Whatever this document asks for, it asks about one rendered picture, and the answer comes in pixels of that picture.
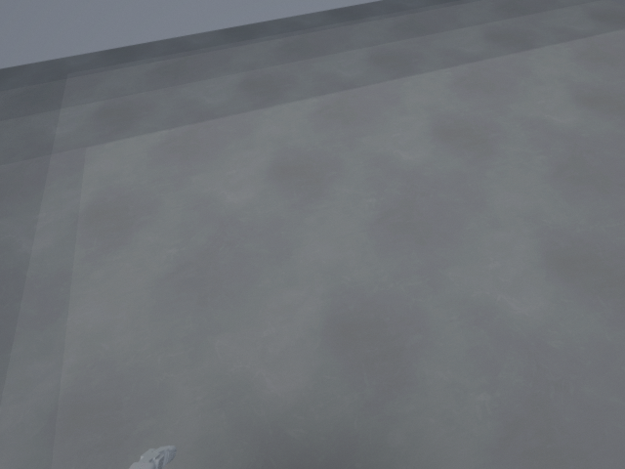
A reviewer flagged left robot hand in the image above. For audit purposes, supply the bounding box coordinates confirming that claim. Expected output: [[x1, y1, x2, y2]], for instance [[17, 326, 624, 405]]
[[129, 446, 177, 469]]

